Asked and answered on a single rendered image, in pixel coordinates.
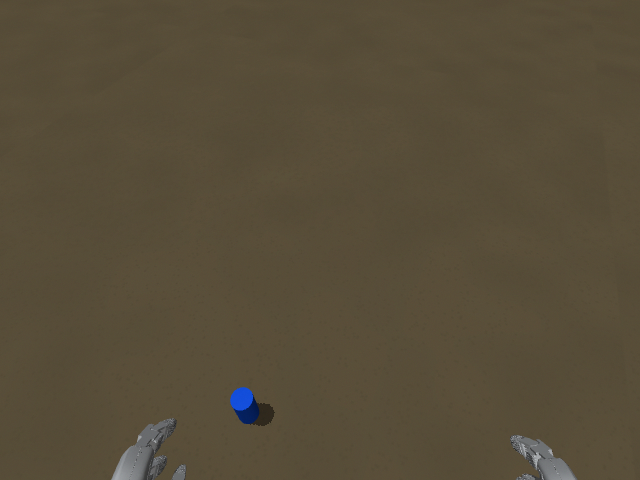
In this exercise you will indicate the left robot hand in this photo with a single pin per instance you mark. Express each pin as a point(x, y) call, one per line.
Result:
point(138, 462)

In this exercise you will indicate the right robot hand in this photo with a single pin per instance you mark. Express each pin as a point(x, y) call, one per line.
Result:
point(541, 458)

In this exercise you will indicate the can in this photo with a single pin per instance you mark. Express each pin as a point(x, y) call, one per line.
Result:
point(244, 404)

